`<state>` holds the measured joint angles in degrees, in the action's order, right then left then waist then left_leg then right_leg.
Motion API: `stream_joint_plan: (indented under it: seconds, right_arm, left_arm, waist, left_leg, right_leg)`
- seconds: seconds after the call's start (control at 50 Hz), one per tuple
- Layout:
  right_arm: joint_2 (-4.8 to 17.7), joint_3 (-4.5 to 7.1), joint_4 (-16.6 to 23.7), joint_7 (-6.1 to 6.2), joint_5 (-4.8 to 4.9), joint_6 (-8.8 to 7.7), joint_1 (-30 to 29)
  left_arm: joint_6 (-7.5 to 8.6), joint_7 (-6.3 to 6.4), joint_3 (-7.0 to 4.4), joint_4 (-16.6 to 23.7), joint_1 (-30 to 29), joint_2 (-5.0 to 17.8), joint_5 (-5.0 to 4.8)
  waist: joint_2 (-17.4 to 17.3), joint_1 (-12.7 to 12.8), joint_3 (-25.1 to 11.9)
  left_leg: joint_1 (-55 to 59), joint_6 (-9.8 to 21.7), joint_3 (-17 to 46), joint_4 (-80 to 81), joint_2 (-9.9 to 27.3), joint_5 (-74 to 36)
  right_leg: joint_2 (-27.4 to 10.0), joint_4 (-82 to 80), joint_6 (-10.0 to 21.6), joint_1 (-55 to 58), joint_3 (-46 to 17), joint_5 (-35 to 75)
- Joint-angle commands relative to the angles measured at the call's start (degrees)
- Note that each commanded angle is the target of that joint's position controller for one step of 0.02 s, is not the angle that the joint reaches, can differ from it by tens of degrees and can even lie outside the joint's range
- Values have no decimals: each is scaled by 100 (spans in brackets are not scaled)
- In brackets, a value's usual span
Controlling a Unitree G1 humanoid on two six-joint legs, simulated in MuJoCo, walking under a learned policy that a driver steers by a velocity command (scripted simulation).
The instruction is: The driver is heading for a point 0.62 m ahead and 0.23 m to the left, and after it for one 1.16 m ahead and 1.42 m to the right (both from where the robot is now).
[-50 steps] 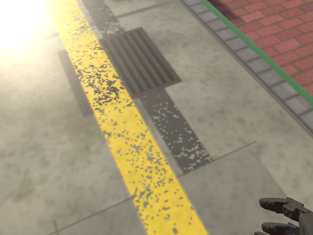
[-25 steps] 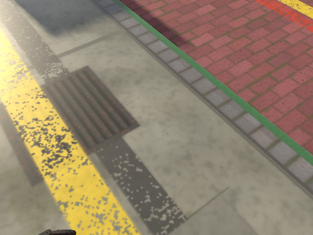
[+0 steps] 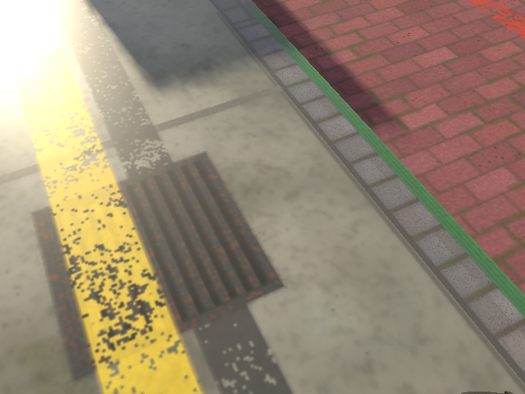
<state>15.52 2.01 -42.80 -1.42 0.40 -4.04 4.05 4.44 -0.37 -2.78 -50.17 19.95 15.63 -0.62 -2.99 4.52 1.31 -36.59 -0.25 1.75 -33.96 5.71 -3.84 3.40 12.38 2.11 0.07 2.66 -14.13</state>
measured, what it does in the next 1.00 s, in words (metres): walks ahead, turning left: left foot, then right foot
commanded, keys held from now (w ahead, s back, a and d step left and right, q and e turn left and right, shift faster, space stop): q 0.98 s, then no key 0.02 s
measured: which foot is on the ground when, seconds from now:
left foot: up 0.00-0.08, down 0.10-0.58, up 0.60-0.96, down 0.98-1.00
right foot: down 0.00-0.10, up 0.12-0.56, down 0.58-0.98, up 1.00-1.00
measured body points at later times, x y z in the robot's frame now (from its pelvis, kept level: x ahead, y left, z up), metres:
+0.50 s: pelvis +0.15 +0.03 -0.01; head +0.18 +0.05 +0.44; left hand +0.25 +0.33 -0.12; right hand +0.32 -0.23 -0.11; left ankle +0.21 +0.13 -0.74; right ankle +0.23 -0.11 -0.72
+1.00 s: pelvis +0.15 +0.05 -0.01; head +0.18 +0.07 +0.43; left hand +0.12 +0.36 -0.13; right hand +0.44 -0.12 -0.09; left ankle +0.10 +0.14 -0.75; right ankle +0.22 -0.10 -0.74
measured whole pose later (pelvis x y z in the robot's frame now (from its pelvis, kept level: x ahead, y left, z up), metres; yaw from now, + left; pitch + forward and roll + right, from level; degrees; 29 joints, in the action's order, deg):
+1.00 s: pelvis +0.15 +0.05 -0.01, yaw +31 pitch +1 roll +0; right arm 17.7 4.8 -34.9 -0.6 1.1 4.1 9.4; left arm -0.5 1.2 -4.4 -43.4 8.5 17.8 -0.1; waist 1.2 1.1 3.0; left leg -16.8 1.1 -1.2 -31.7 -0.2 16.2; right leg -7.7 36.4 -3.5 -16.7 6.8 -21.5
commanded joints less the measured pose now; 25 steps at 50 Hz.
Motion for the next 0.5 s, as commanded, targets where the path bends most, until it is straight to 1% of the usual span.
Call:
stream_joint_plan:
  seconds: [0.02, 0.04, 0.06, 0.08, 0.1, 0.12, 0.14, 0.16, 0.18, 0.2, 0.22, 0.24, 0.26, 0.28, 0.32, 0.36, 0.38, 0.4, 0.44, 0.5]
  right_arm:
    - [438, 107, 475, -99, -24, -144, -387]
    - [524, 140, 415, -123, -34, -148, -197]
    - [635, 196, 298, -128, -56, -147, 182]
    - [810, 293, 83, -111, -90, -143, 813]
    - [1196, 399, 16, -62, -110, -125, 1297]
    - [1622, 442, 98, -16, -199, -57, 1401]
    - [1286, 362, 146, -36, -85, -5, 1472]
    - [1146, 344, 265, -44, -34, 44, 1157]
    - [1032, 332, 322, -21, -3, 81, 828]
    - [930, 302, 358, 5, -1, 121, 612]
    - [901, 297, 387, 32, -36, 148, 496]
    - [920, 315, 415, 41, -87, 180, 435]
    - [943, 336, 443, 54, -117, 195, 393]
    - [982, 359, 468, 77, -125, 206, 380]
    - [1089, 416, 496, 152, -83, 242, 424]
    - [1131, 443, 537, 228, -26, 312, 413]
    - [1128, 447, 556, 258, -11, 349, 399]
    - [1123, 450, 569, 281, -6, 382, 392]
    - [1120, 460, 579, 312, -12, 443, 430]
    - [1103, 471, 595, 329, -2, 528, 538]
  left_arm:
    - [-50, 81, -236, 130, -3, 1016, -7]
    - [-77, 106, -251, 126, -101, 1051, 7]
    - [-101, 132, -264, 145, -274, 1088, 9]
    - [-128, 157, -247, 166, -358, 1026, 18]
    - [-135, 196, -183, 266, -182, 857, 136]
    - [-80, 162, -8, 334, 610, 342, 274]
    - [-24, 101, 9, 215, 794, 508, 192]
    - [-27, 75, -97, 290, 361, 899, 25]
    - [-69, 121, -102, 424, -142, 894, -23]
    - [-140, 194, -126, 478, -428, 887, 25]
    - [-228, 253, -156, 537, -475, 906, 70]
    - [-303, 283, -158, 573, -432, 848, 91]
    - [-348, 308, -145, 572, -352, 749, 104]
    - [-370, 333, -136, 571, -327, 689, 111]
    - [-395, 368, -133, 620, -470, 653, 133]
    - [-431, 370, -139, 676, -669, 651, 133]
    - [-445, 365, -141, 713, -790, 647, 121]
    - [-447, 357, -141, 753, -905, 640, 111]
    - [-411, 331, -139, 826, -1078, 632, 94]
    - [-298, 270, -153, 877, -1143, 665, 40]
  waist:
    - [733, -166, 90]
    - [800, -277, -71]
    - [816, -510, -299]
    - [699, -813, -669]
    - [143, -913, -1212]
    - [-1248, -514, -1925]
    - [-1170, -639, -2710]
    - [-584, -724, -2253]
    - [-141, -689, -1577]
    - [165, -611, -1081]
    - [92, -457, -904]
    - [-101, -345, -832]
    - [-245, -278, -831]
    - [-315, -250, -859]
    - [-321, -287, -951]
    - [-315, -345, -987]
    - [-342, -381, -935]
    - [-390, -416, -855]
    - [-487, -486, -730]
    - [-572, -542, -703]
  left_leg:
    - [381, 187, -106, 426, -247, -27]
    - [645, 276, -118, 463, -314, 74]
    - [1153, 379, -208, 566, -459, 81]
    - [1997, 501, -339, 714, -640, -157]
    - [3171, 678, 197, 521, -131, -2138]
    - [5203, 1753, 2257, 251, 1279, -3766]
    - [5554, 2286, 3310, 698, 1654, -3477]
    - [5015, 2074, 2833, 862, 1357, -2552]
    - [4307, 1824, 2329, 1011, 1067, -1859]
    - [3517, 1680, 2006, 1219, 877, -1514]
    - [2874, 1595, 1876, 1408, 745, -1184]
    - [2463, 1547, 1839, 1555, 623, -868]
    - [2212, 1542, 1745, 1639, 537, -749]
    - [2058, 1548, 1672, 1676, 480, -701]
    - [1971, 1554, 1717, 1703, 440, -356]
    - [1870, 1446, 1815, 1760, 344, 591]
    - [1795, 1378, 1883, 1807, 278, 1146]
    - [1728, 1325, 1967, 1845, 224, 1598]
    - [1707, 1272, 2158, 1850, 173, 1985]
    - [2009, 1218, 2515, 1677, 173, 1809]
  right_leg:
    - [-1583, 195, 711, -16, -531, 2819]
    - [-1613, 429, 610, 107, -494, 3108]
    - [-1532, 861, 472, 148, -378, 3638]
    - [-1267, 1674, 291, 60, -183, 4004]
    - [-891, 2938, -17, -568, 137, 2900]
    - [-77, 5145, -447, -2642, 148, -955]
    - [73, 6163, -550, -3167, -654, -2503]
    - [-205, 6474, -508, -3462, -875, -2264]
    - [-387, 6320, -492, -3701, -745, -1875]
    - [-533, 6020, -509, -3694, -695, -1561]
    - [-641, 5688, -496, -3369, -743, -1302]
    - [-625, 5402, -494, -3081, -741, -1176]
    - [-575, 5110, -505, -2893, -704, -1107]
    - [-521, 4820, -525, -2776, -676, -1055]
    - [-450, 4337, -580, -2730, -700, -850]
    - [-408, 3959, -617, -2661, -773, -484]
    - [-376, 3774, -627, -2630, -799, -347]
    - [-342, 3588, -634, -2601, -818, -269]
    - [-275, 3218, -637, -2510, -844, -267]
    - [-177, 2536, -565, -2281, -866, -399]
Velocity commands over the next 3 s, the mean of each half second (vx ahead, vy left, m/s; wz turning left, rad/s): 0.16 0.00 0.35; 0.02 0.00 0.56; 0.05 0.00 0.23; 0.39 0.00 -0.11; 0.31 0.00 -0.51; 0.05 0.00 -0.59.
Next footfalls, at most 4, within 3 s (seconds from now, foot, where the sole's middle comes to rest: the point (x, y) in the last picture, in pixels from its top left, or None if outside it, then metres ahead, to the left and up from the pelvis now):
0.10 left None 0.25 0.13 -0.78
0.58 right None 0.26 -0.09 -0.78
0.98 left None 0.15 0.19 -0.78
1.38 right None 0.26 -0.04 -0.78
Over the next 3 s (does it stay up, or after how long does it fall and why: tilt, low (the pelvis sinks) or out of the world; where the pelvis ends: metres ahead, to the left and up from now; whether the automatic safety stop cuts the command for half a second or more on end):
stays up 0.57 0.31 -0.01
